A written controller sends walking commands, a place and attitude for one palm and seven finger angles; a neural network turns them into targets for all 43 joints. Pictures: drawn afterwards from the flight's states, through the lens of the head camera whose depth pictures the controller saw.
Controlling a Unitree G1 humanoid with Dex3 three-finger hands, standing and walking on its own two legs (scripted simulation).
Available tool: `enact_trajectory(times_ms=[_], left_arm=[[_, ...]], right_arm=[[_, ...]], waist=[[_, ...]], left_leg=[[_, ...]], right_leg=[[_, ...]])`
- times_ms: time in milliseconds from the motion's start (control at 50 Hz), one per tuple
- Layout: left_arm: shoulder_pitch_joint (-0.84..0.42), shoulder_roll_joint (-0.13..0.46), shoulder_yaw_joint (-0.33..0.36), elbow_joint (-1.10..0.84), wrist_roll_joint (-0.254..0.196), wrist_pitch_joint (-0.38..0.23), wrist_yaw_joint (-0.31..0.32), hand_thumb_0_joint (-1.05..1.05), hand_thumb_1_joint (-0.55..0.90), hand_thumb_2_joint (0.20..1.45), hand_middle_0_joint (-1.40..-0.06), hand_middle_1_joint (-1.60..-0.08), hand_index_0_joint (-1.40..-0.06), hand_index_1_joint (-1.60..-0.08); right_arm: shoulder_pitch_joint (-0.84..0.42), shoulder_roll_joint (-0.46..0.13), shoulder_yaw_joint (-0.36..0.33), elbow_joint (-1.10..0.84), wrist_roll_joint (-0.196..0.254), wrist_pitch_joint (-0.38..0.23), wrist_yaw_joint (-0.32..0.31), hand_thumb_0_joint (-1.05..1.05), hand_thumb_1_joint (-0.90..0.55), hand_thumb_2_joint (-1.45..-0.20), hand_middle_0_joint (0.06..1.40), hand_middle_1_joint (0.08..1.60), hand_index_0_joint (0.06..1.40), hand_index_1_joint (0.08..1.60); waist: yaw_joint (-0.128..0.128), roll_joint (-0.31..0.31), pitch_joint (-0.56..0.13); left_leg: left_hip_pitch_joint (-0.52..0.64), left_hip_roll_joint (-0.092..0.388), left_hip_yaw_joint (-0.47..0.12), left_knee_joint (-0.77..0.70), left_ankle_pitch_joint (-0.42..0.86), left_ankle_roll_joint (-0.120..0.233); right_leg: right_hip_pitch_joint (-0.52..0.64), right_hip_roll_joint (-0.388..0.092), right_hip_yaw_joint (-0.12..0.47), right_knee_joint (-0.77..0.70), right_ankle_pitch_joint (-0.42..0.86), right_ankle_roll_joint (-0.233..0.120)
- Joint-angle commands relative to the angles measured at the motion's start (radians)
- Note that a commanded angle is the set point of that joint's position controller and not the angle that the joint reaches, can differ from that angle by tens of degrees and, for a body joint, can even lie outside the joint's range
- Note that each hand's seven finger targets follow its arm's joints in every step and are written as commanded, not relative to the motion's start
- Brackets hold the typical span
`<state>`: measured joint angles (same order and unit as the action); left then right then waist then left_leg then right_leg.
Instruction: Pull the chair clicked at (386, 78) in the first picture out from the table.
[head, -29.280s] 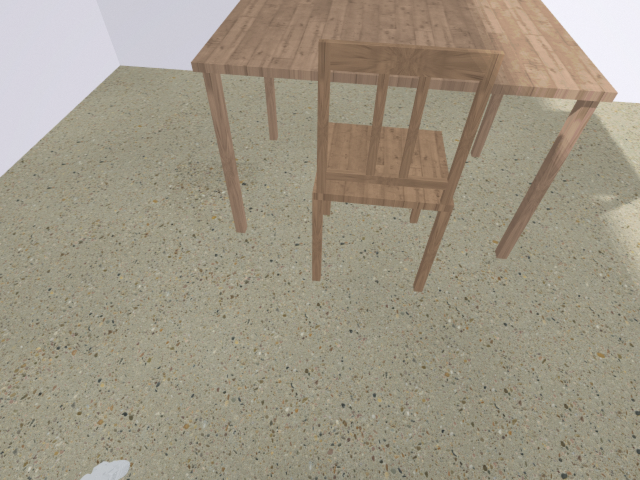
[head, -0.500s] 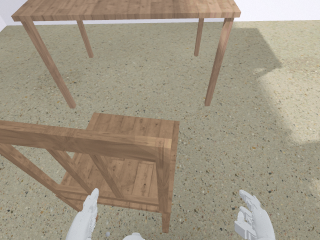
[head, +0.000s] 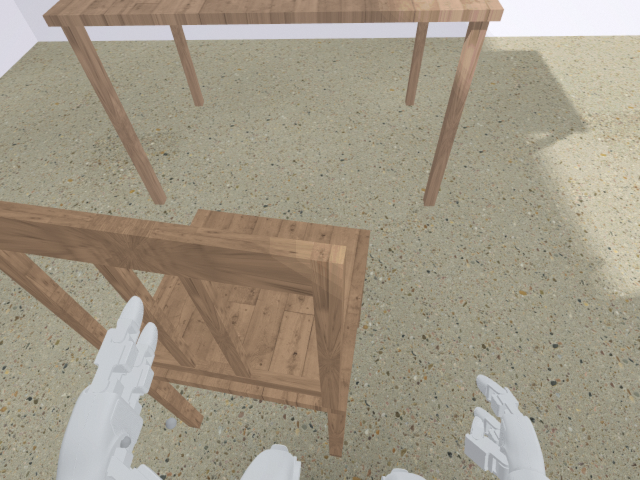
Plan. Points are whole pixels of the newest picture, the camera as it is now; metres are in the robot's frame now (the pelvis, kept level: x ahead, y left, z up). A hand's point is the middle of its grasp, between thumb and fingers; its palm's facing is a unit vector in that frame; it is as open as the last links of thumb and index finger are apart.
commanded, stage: draw the hand back to the body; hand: left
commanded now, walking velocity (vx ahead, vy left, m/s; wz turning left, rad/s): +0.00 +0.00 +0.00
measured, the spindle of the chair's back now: (157, 321) +0.31 +0.25 +0.00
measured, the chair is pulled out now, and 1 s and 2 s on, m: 0.67 0.67 0.67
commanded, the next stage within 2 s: step back with the hand held close in 1.22 s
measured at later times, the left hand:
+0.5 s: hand (44, 380) +0.18 +0.24 +0.16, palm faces +0.31 -0.86 -0.40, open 14.2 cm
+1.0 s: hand out of the picture +0.23 +0.29 +0.24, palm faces +0.46 -0.78 -0.43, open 7.9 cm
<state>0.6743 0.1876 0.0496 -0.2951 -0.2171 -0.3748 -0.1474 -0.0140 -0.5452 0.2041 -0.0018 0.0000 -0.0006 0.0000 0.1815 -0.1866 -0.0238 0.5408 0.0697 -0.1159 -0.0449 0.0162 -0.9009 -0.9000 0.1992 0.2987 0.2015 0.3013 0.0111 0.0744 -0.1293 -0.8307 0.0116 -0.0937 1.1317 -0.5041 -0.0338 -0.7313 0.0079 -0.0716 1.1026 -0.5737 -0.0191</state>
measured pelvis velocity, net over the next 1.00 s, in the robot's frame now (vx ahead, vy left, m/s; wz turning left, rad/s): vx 0.04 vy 0.03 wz -0.01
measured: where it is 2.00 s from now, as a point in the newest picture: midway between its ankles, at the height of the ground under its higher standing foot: outside the picture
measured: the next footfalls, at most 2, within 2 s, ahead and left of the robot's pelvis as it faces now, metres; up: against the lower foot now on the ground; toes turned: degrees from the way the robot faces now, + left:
none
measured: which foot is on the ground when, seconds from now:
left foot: down 0.00-1.00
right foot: down 0.00-1.00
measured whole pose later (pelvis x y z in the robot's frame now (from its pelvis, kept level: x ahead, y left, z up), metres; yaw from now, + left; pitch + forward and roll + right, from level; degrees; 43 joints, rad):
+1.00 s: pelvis +0.04 +0.03 +0.08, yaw -1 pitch -3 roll -1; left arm 0.48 0.34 0.35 -0.44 -0.06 -0.07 0.13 0.01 0.81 0.86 -0.20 -0.28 -0.20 -0.28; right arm 0.14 -0.22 0.02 0.65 0.02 -0.04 -0.06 0.02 -0.90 -0.90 0.20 0.30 0.20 0.30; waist 0.06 0.08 0.04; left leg -0.18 -0.01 -0.03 0.54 -0.30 0.02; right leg -0.08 -0.03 -0.02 0.47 -0.33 0.03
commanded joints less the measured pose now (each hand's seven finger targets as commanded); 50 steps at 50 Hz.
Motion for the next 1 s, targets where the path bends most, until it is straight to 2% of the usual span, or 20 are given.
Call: enact_trajectory(times_ms=[0, 20, 60, 120, 140, 160, 220, 300, 360, 420, 460, 500, 560, 620, 700, 780, 820, 860, 920, 980], left_arm=[[0.122, 0.166, 0.157, -0.242, -0.054, 0.019, -0.032, 0.0, -0.55, 0.2, 0.0, 0.0, 0.0, 0.0], [0.083, 0.161, 0.161, -0.276, -0.068, 0.03, -0.026, 0.0, -0.55, 0.2, 0.0, 0.0, 0.0, 0.0], [0.048, 0.169, 0.192, -0.308, -0.085, 0.032, -0.006, 0.0, -0.477, 0.235, -0.01, -0.015, -0.01, -0.015], [0.002, 0.157, 0.18, -0.308, -0.092, 0.025, 0.002, 0.0, -0.369, 0.287, -0.025, -0.037, -0.025, -0.037], [0.097, 0.323, 0.221, -0.217, 0.09, 0.146, 0.139, 0.0, -0.332, 0.305, -0.03, -0.045, -0.03, -0.045], [0.049, 0.218, 0.133, -0.331, 0.107, 0.188, 0.187, 0.0, -0.296, 0.322, -0.035, -0.053, -0.035, -0.053], [0.051, 0.198, 0.129, -0.283, 0.14, 0.242, 0.251, 0.0, -0.188, 0.375, -0.05, -0.075, -0.05, -0.075], [-0.008, 0.261, 0.178, -0.305, 0.162, 0.253, 0.291, 0.0, -0.043, 0.445, -0.07, -0.105, -0.07, -0.105], [-0.051, 0.272, 0.2, -0.343, 0.165, 0.241, 0.304, 0.0, 0.066, 0.497, -0.085, -0.128, -0.085, -0.128], [-0.081, 0.29, 0.228, -0.369, 0.171, 0.24, 0.312, 0.0, 0.175, 0.55, -0.1, -0.15, -0.1, -0.15], [-0.078, 0.263, 0.218, -0.348, 0.169, 0.241, 0.31, 0.0, 0.248, 0.585, -0.11, -0.165, -0.11, -0.165], [-0.093, 0.286, 0.253, -0.336, 0.171, 0.244, 0.309, 0.0, 0.32, 0.62, -0.12, -0.18, -0.12, -0.18], [-0.116, 0.268, 0.26, -0.338, 0.165, 0.24, 0.304, 0.0, 0.429, 0.673, -0.135, -0.202, -0.135, -0.202], [-0.151, 0.289, 0.293, -0.382, 0.17, 0.235, 0.302, 0.0, 0.538, 0.725, -0.15, -0.225, -0.15, -0.225], [-0.185, 0.343, 0.368, -0.396, 0.172, 0.24, 0.306, 0.0, 0.682, 0.795, -0.17, -0.255, -0.17, -0.255], [-0.242, 0.356, 0.409, -0.402, 0.162, 0.239, 0.307, 0.0, 0.827, 0.865, -0.19, -0.285, -0.19, -0.285], [-0.271, 0.372, 0.436, -0.405, 0.159, 0.239, 0.307, 0.0, 0.9, 0.9, -0.2, -0.3, -0.2, -0.3], [-0.223, 0.301, 0.388, -0.325, 0.158, 0.251, 0.295, 0.0, 0.9, 0.9, -0.2, -0.3, -0.2, -0.3], [-0.195, 0.267, 0.359, -0.283, 0.153, 0.261, 0.281, 0.0, 0.9, 0.9, -0.2, -0.3, -0.2, -0.3], [-0.203, 0.317, 0.389, -0.34, 0.155, 0.251, 0.282, 0.0, 0.9, 0.9, -0.2, -0.3, -0.2, -0.3]], right_arm=[[-0.109, -0.121, -0.054, -0.208, 0.016, -0.044, -0.04, 0.0, -0.9, -0.9, 0.2, 0.3, 0.2, 0.3], [-0.103, -0.117, -0.045, -0.21, 0.017, -0.044, -0.048, 0.0, -0.9, -0.9, 0.2, 0.3, 0.2, 0.3], [-0.1, -0.113, -0.04, -0.195, 0.019, -0.053, -0.059, 0.0, -0.9, -0.9, 0.2, 0.3, 0.2, 0.3], [-0.086, -0.116, -0.03, -0.168, 0.022, -0.079, -0.062, 0.0, -0.9, -0.9, 0.2, 0.3, 0.2, 0.3], [-0.093, -0.102, -0.022, -0.155, -0.004, -0.017, -0.084, 0.0, -0.9, -0.9, 0.2, 0.3, 0.2, 0.3], [-0.088, -0.092, -0.005, -0.193, -0.01, 0.002, -0.088, 0.0, -0.9, -0.9, 0.2, 0.3, 0.2, 0.3], [-0.104, -0.098, -0.004, -0.168, -0.018, 0.029, -0.095, 0.0, -0.9, -0.9, 0.2, 0.3, 0.2, 0.3], [-0.135, -0.109, 0.008, -0.153, -0.028, 0.034, -0.098, 0.0, -0.9, -0.9, 0.2, 0.3, 0.2, 0.3], [-0.141, -0.111, 0.017, -0.149, -0.031, 0.021, -0.098, 0.0, -0.9, -0.9, 0.2, 0.3, 0.2, 0.3], [-0.136, -0.11, 0.024, -0.134, -0.032, 0.005, -0.09, 0.0, -0.9, -0.9, 0.2, 0.3, 0.2, 0.3], [-0.144, -0.111, 0.026, -0.124, -0.035, -0.002, -0.082, 0.0, -0.9, -0.9, 0.2, 0.3, 0.2, 0.3], [-0.147, -0.118, 0.022, -0.111, -0.037, -0.003, -0.077, 0.0, -0.9, -0.9, 0.2, 0.3, 0.2, 0.3], [-0.154, -0.119, 0.022, -0.104, -0.04, -0.005, -0.068, 0.0, -0.9, -0.9, 0.2, 0.3, 0.2, 0.3], [-0.149, -0.123, 0.023, -0.097, -0.043, -0.012, -0.059, 0.0, -0.9, -0.9, 0.2, 0.3, 0.2, 0.3], [-0.151, -0.126, 0.022, -0.075, -0.049, -0.011, -0.049, 0.0, -0.9, -0.9, 0.2, 0.3, 0.2, 0.3], [-0.149, -0.128, 0.021, -0.066, -0.049, -0.006, -0.046, 0.0, -0.9, -0.9, 0.2, 0.3, 0.2, 0.3], [-0.146, -0.129, 0.019, -0.058, -0.049, -0.005, -0.043, 0.0, -0.9, -0.9, 0.2, 0.3, 0.2, 0.3], [-0.148, -0.129, 0.013, -0.052, -0.05, 0.006, -0.036, 0.0, -0.9, -0.9, 0.2, 0.3, 0.2, 0.3], [-0.153, -0.131, 0.005, -0.053, -0.049, 0.027, -0.028, 0.0, -0.9, -0.9, 0.2, 0.3, 0.2, 0.3], [-0.158, -0.139, -0.004, -0.062, -0.051, 0.035, -0.03, 0.0, -0.9, -0.9, 0.2, 0.3, 0.2, 0.3]], waist=[[0.012, -0.081, -0.174], [0.001, -0.085, -0.146], [0.003, -0.081, -0.102], [-0.014, -0.05, -0.044], [0.063, -0.029, -0.085], [0.021, -0.027, -0.028], [0.025, -0.032, 0.031], [0.037, -0.049, 0.073], [0.04, -0.029, 0.065], [0.046, 0.046, 0.063], [0.044, 0.019, 0.079], [0.048, -0.013, 0.075], [0.048, -0.045, 0.094], [0.054, 0.013, 0.067], [0.063, 0.042, 0.054], [0.06, 0.015, 0.061], [0.061, 0.04, 0.049], [0.057, 0.007, 0.083], [0.056, -0.059, 0.103], [0.063, -0.058, 0.051]], left_leg=[[0.199, -0.019, 0.046, -0.194, 0.213, 0.074], [0.201, -0.019, 0.046, -0.204, 0.198, 0.075], [0.217, -0.017, 0.04, -0.221, 0.202, 0.075], [0.255, -0.014, 0.036, -0.25, 0.206, 0.076], [0.316, 0.014, 0.041, -0.262, 0.224, 0.071], [0.349, 0.008, 0.044, -0.271, 0.232, 0.076], [0.41, 0.012, 0.048, -0.317, 0.239, 0.078], [0.483, 0.012, 0.032, -0.411, 0.241, 0.08], [0.548, 0.007, 0.031, -0.47, 0.252, 0.079], [0.595, 0.004, 0.025, -0.519, 0.276, 0.074], [0.611, 0.008, 0.019, -0.547, 0.295, 0.07], [0.626, 0.007, 0.018, -0.563, 0.319, 0.07], [0.642, 0.013, 0.018, -0.594, 0.345, 0.067], [0.672, 0.016, 0.015, -0.617, 0.413, 0.064], [0.701, 0.02, 0.013, -0.631, 0.492, 0.058], [0.72, 0.025, 0.019, -0.646, 0.533, 0.058], [0.733, 0.025, 0.02, -0.65, 0.565, 0.056], [0.734, 0.03, 0.025, -0.656, 0.574, 0.056], [0.718, 0.03, 0.029, -0.666, 0.547, 0.063], [0.734, 0.027, 0.035, -0.666, 0.551, 0.069]], right_leg=[[0.152, -0.011, 0.045, -0.279, 0.229, 0.005], [0.147, -0.015, 0.047, -0.3, 0.206, 0.009], [0.151, -0.013, 0.046, -0.326, 0.199, 0.005], [0.14, -0.008, 0.032, -0.362, 0.201, 0.004], [0.219, -0.047, 0.108, -0.427, 0.221, -0.024], [0.207, -0.063, 0.09, -0.46, 0.254, -0.015], [0.231, -0.061, 0.065, -0.506, 0.273, -0.015], [0.291, -0.053, 0.038, -0.555, 0.275, -0.015], [0.34, -0.051, 0.035, -0.576, 0.294, -0.014], [0.391, -0.048, 0.031, -0.591, 0.318, -0.02], [0.414, -0.042, 0.019, -0.6, 0.334, -0.018], [0.445, -0.038, 0.023, -0.62, 0.363, -0.018], [0.472, -0.036, 0.017, -0.627, 0.393, -0.015], [0.518, -0.038, 0.019, -0.628, 0.446, -0.019], [0.561, -0.034, 0.022, -0.649, 0.501, -0.024], [0.58, -0.035, 0.017, -0.663, 0.539, -0.021], [0.6, -0.036, 0.022, -0.67, 0.562, -0.023], [0.586, -0.035, 0.012, -0.677, 0.558, -0.017], [0.589, -0.036, 0.01, -0.696, 0.563, -0.014], [0.616, -0.039, 0.017, -0.695, 0.588, -0.013]])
